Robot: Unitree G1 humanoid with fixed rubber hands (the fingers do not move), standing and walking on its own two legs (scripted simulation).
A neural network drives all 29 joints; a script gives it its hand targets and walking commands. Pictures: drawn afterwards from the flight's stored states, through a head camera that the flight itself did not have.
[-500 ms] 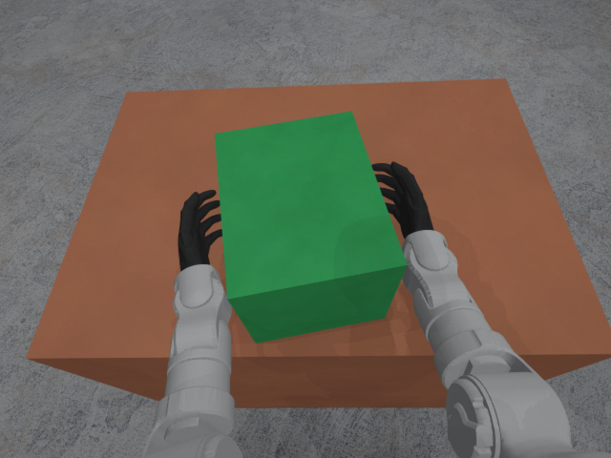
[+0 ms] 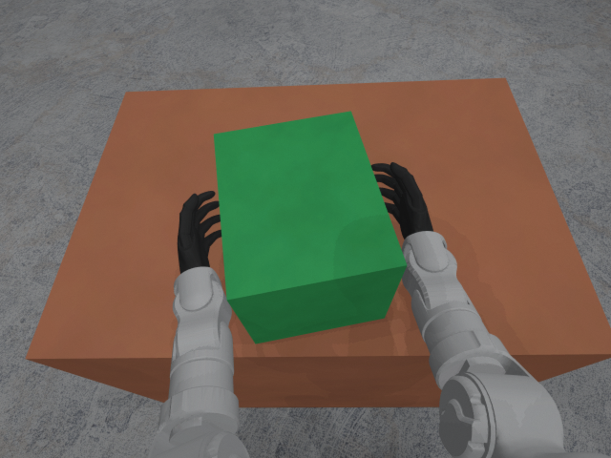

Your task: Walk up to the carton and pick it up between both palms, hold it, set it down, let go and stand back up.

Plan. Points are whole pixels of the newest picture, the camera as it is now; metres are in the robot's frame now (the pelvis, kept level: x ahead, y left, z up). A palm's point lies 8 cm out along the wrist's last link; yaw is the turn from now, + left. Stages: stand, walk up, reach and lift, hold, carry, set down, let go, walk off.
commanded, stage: set down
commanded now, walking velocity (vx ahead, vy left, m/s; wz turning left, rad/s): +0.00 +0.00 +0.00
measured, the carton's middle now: (302, 229) +0.43 +0.05 -0.01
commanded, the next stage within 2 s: none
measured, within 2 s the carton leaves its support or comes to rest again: neither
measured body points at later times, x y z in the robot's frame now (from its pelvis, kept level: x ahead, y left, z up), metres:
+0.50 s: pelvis +0.00 +0.00 +0.00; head +0.10 +0.00 +0.44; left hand +0.38 +0.19 +0.02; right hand +0.44 -0.10 +0.03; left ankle -0.03 +0.16 -0.75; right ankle -0.02 -0.12 -0.75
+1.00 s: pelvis -0.03 +0.01 -0.01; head +0.12 +0.01 +0.41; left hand +0.36 +0.18 -0.04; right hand +0.45 -0.12 -0.01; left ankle -0.03 +0.16 -0.75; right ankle -0.02 -0.12 -0.75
